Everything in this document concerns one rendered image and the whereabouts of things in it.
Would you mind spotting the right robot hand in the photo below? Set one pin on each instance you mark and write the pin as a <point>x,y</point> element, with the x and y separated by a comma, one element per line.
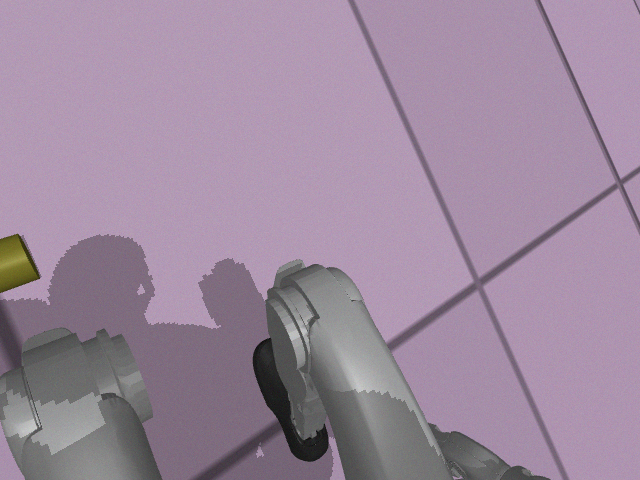
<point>468,458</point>

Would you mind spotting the right robot foot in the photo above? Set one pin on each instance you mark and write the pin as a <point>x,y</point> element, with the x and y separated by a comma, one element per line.
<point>276,398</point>

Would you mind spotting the bottle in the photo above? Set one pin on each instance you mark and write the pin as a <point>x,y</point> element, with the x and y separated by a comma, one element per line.
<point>16,264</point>

